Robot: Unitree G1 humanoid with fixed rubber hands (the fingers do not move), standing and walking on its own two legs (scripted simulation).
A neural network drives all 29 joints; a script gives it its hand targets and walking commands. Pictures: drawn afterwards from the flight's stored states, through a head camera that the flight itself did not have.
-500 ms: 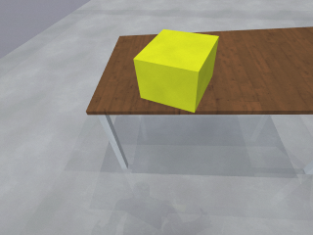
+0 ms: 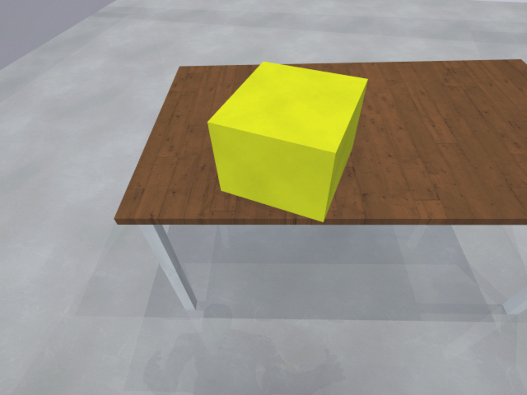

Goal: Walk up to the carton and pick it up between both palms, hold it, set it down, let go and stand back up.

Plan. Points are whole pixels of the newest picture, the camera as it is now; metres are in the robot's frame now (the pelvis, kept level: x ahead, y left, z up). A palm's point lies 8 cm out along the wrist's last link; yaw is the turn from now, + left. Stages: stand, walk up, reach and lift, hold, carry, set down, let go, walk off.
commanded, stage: walk up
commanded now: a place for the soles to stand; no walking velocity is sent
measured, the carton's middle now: (291, 137) +0.72 -0.04 -0.02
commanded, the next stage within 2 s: none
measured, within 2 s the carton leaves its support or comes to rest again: neither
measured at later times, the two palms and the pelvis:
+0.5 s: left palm out of the picture +0.17 +0.37 -0.09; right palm (465, 378) +0.19 -0.28 -0.08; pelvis +0.11 +0.04 -0.01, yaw +0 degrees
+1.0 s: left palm (65, 363) +0.21 +0.36 -0.09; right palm (461, 370) +0.21 -0.29 -0.10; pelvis +0.12 +0.03 -0.01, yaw -1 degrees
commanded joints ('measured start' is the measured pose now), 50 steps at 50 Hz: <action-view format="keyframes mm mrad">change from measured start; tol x32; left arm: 1 312 306 103 24 26 -50 57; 50 -85 279 28 53 20 -6 74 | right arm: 1 -15 -77 -37 -88 -17 2 -2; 50 -56 -149 -42 25 -17 28 -46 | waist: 1 111 -150 -149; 20 -41 213 -164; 50 -18 -75 -83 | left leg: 1 -325 -7 -3 364 -145 58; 18 113 -48 -8 -115 205 27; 22 32 362 -555 -334 -97 241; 33 -145 152 -163 42 112 128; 36 -277 6 -115 316 -257 4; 43 73 195 -348 -174 42 127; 50 -72 -3 -95 74 -113 16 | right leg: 1 495 -127 278 -250 -162 -58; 3 354 -397 789 -427 -490 -270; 16 147 -187 175 -119 542 -190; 22 -152 22 41 507 -308 -17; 32 196 43 -97 -53 -1 5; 36 108 -331 575 -303 -133 -219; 41 -18 -104 187 -25 220 -90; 44 59 22 -24 101 -165 -13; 50 63 -189 349 -134 -1 -149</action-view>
